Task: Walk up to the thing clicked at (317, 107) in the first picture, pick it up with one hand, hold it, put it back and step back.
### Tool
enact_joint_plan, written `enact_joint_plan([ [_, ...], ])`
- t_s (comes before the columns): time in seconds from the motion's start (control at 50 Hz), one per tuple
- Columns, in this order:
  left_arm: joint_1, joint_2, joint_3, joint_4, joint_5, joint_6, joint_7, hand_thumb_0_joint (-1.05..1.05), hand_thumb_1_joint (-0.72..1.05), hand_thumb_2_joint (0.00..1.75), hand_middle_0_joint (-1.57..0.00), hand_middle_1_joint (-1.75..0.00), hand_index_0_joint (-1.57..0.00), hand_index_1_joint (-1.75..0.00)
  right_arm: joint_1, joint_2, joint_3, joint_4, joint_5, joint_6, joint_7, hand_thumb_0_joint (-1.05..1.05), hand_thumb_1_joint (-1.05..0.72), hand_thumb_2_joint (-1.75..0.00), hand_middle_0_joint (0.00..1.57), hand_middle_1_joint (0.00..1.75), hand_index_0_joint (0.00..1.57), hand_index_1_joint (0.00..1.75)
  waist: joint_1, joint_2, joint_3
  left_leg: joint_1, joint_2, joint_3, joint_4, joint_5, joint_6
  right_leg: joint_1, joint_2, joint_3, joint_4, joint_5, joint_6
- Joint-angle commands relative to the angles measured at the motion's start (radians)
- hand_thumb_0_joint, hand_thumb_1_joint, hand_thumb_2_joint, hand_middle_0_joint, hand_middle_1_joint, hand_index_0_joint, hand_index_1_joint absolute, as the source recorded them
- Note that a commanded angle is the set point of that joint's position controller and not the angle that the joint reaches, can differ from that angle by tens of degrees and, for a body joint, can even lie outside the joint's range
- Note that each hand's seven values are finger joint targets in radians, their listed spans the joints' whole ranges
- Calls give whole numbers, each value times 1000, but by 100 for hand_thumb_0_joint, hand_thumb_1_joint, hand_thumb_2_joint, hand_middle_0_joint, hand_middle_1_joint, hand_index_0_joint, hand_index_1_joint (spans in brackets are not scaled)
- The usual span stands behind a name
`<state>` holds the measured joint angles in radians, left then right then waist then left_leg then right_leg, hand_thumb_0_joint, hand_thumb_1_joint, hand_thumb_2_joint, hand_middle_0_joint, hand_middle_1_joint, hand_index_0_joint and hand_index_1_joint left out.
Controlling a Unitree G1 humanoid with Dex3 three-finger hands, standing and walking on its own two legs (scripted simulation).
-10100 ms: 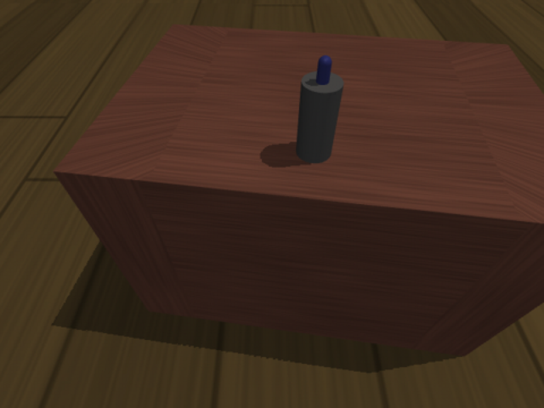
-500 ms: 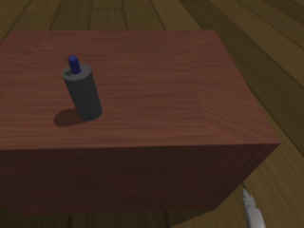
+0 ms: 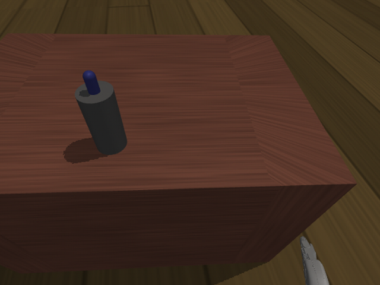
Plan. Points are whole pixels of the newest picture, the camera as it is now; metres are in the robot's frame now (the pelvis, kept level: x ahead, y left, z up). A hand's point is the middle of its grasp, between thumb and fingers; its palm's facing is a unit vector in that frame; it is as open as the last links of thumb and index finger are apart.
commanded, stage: go down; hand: left
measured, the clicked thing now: (101, 112) +0.49 +0.20 +0.09
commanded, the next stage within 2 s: approach in 1.24 s
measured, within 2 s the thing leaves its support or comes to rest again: neither
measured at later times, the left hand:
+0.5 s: hand out of the picture +0.37 +0.39 +0.17, palm faces +0.20 -0.98 +0.01, open 17.7 cm
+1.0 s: hand out of the picture +0.38 +0.39 +0.17, palm faces +0.20 -0.98 +0.00, open 17.6 cm
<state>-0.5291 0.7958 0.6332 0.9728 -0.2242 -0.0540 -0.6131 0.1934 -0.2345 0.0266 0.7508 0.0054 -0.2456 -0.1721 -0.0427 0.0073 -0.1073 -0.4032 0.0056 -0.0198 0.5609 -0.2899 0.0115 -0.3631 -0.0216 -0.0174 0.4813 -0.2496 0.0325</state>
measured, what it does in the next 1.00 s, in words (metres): stands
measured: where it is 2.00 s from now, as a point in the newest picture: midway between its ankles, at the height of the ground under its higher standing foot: outside the picture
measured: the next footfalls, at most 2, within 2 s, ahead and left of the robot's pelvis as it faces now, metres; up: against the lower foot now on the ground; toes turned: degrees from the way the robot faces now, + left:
none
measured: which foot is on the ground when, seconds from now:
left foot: down 0.00-1.00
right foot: down 0.00-1.00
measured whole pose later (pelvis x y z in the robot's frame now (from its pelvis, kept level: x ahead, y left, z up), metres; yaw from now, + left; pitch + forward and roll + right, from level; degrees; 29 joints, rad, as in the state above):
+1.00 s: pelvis +0.01 +0.00 -0.01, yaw +0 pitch +12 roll -2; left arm -0.67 0.91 0.66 1.09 -0.18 -0.05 -0.63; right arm 0.24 -0.25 0.04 0.62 0.01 -0.24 -0.16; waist -0.07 0.01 -0.14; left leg -0.55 0.01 -0.03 0.68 -0.35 0.02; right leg -0.50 -0.02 -0.02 0.59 -0.30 0.04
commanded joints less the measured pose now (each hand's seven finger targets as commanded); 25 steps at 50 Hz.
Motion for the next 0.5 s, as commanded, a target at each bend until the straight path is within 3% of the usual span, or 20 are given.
enact_joint_plan([
  [0.0, -358, 392, 38, -185, -36, -62, -13, 0, -60, 6, -4, -4, -5, -4, -70, -133, -22, -156, 3, -51, -10, 0, 55, -5, 5, 5, 5, 5, 3, 141, -271, 232, 2, -18, -30, 427, -9, 23, 33, -35, -22, 263, -49],
  [0.02, -359, 421, 52, -182, -31, -66, -11, 0, -58, 6, -4, -3, -4, -4, -85, -168, -54, -174, 2, -55, -14, 0, 55, -5, 5, 5, 5, 5, 5, 137, -273, 222, -2, -16, -29, 400, -8, 23, 31, -32, -20, 255, -46],
  [0.04, -376, 418, 44, -178, -33, -65, -9, 0, -60, 7, -4, -4, -4, -4, -37, -144, -41, -105, -1, -49, -13, 0, 55, -5, 5, 5, 5, 5, 4, 149, -260, 211, -10, -9, -27, 375, -3, 19, 29, -29, -20, 250, -45],
  [0.06, -382, 450, 66, -167, -31, -63, -8, 0, -60, 7, -4, -4, -4, -4, -48, -158, -40, -149, -1, -49, -14, 0, 55, -5, 5, 5, 5, 5, 1, 133, -281, 202, -13, -8, -23, 370, 1, 29, 26, -27, -20, 255, -43],
  [0.08, -391, 439, 52, -165, -28, -62, -11, 0, -61, 7, -4, -4, -4, -5, -68, -166, -44, -183, -1, -51, -14, 0, 55, -5, 5, 5, 5, 5, -1, 116, -292, 202, -14, -8, -19, 367, 3, 34, 26, -25, -18, 261, -41],
  [0.18, -419, 468, 59, -136, -16, -69, -15, 0, -59, 7, -4, -4, -4, -5, -59, -163, -42, -189, -2, -56, -16, 0, 55, -5, 5, 5, 5, 5, -8, 153, -276, 199, -8, -13, -15, 341, -3, -13, 29, -31, 1, 227, -46],
  [0.2, -435, 449, 36, -126, -16, -69, -19, 0, -61, 7, -4, -5, -4, -5, -26, -145, -38, -144, -2, -48, -13, 0, 54, -5, 5, 5, 5, 5, -11, 154, -278, 197, -9, -15, -9, 332, 0, -27, 27, -28, -1, 219, -46],
  [0.22, -428, 474, 58, -120, -14, -70, -17, 0, -61, 7, -4, -4, -4, -5, -55, -157, -35, -210, -1, -53, -13, 0, 55, -5, 5, 5, 5, 5, -12, 133, -295, 189, -14, -11, -6, 331, 4, -8, 25, -26, -5, 228, -43],
  [0.26, -442, 485, 52, -110, -12, -72, -15, 0, -61, 8, -4, -5, -4, -5, -31, -150, -43, -142, -1, -47, -15, 0, 55, -5, 5, 5, 5, 5, -6, 160, -279, 166, -19, -7, 4, 315, 4, -23, 22, -21, 6, 221, -43],
  [0.3, -461, 493, 52, -117, -8, -76, -14, 0, -59, 7, -4, -5, -4, -5, -76, -175, -46, -227, 0, -55, -16, 0, 55, -5, 5, 5, 5, 5, -10, 140, -301, 168, -13, -15, 0, 289, 1, -20, 27, -28, 10, 194, -45],
  [0.34, -455, 520, 72, -90, -5, -76, -11, 0, -61, 7, -4, -5, -5, -5, -61, -175, -50, -215, 1, -50, -16, 0, 55, -5, 5, 5, 5, 5, -7, 153, -309, 154, -12, -15, 5, 303, 0, -16, 25, -26, 15, 203, -47],
  [0.36, -472, 508, 55, -96, -3, -76, -9, 0, -59, 7, -4, -5, -5, -5, -72, -160, -34, -222, 1, -50, -14, 0, 56, -5, 5, 5, 5, 5, 2, 163, -291, 143, -13, -15, 2, 282, -1, -23, 27, -27, 15, 185, -48],
  [0.4, -467, 520, 64, -82, 3, -75, -10, 0, -58, 6, -4, -4, -5, -4, -42, -167, -42, -217, 3, -49, -16, 0, 55, -5, 5, 5, 5, 5, -10, 162, -308, 149, -8, -19, 13, 302, -2, -43, 28, -27, 26, 192, -48],
  [0.42, -475, 500, 42, -86, 1, -75, -14, 0, -59, 7, -5, -5, -5, -5, -39, -145, -25, -212, 4, -47, -12, 0, 55, -5, 5, 5, 5, 5, -7, 177, -315, 151, -10, -18, 15, 307, -3, -37, 28, -27, 28, 195, -50],
  [0.44, -479, 527, 62, -85, 3, -76, -10, 0, -59, 7, -4, -5, -5, -5, -68, -177, -50, -246, 3, -52, -16, 0, 55, -5, 5, 5, 5, 5, -7, 178, -327, 157, -8, -18, 20, 309, -3, -37, 27, -28, 31, 194, -50],
  [0.46, -492, 517, 44, -87, 8, -76, -10, 0, -61, 7, -5, -5, -5, -6, -17, -165, -51, -174, 2, -46, -13, 0, 55, -5, 5, 5, 5, 5, -8, 192, -304, 162, -2, -25, 16, 309, -8, -72, 34, -32, 33, 177, -54],
  [0.48, -486, 547, 68, -86, 5, -78, -12, 0, -58, 7, -4, -5, -5, -5, -54, -192, -61, -233, 3, -54, -15, 0, 56, -5, 5, 5, 5, 5, -9, 195, -322, 158, -2, -23, 23, 317, -9, -58, 32, -31, 36, 185, -52],
])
